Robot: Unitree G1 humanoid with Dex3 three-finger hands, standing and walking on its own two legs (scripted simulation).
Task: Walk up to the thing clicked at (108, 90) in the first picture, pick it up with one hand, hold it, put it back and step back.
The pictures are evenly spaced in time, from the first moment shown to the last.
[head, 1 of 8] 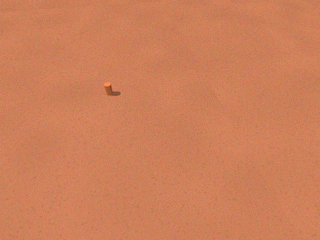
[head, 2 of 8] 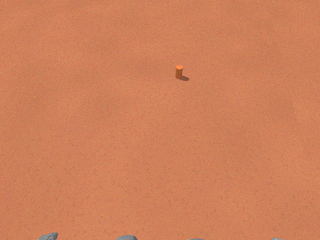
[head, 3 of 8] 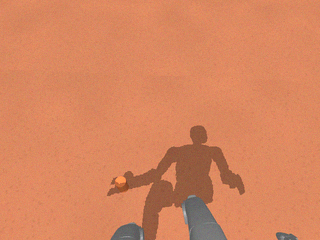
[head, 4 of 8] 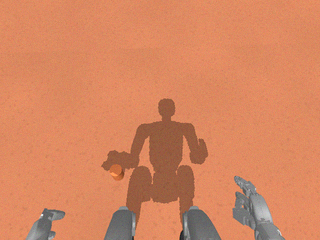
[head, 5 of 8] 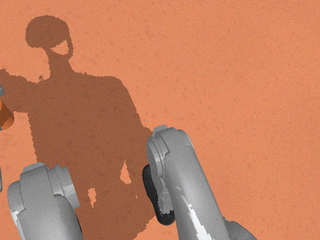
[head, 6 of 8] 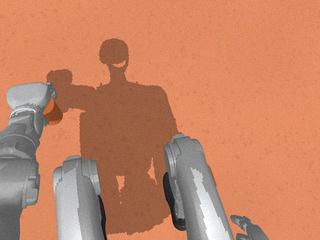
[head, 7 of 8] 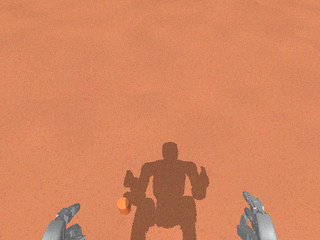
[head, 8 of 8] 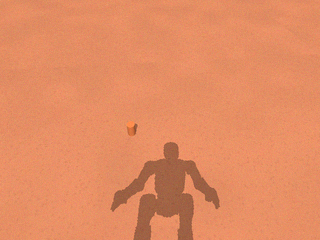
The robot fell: no
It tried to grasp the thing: yes
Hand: left
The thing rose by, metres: 0.64
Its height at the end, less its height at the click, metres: +0.00
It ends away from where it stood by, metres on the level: 0.01
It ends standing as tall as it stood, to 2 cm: yes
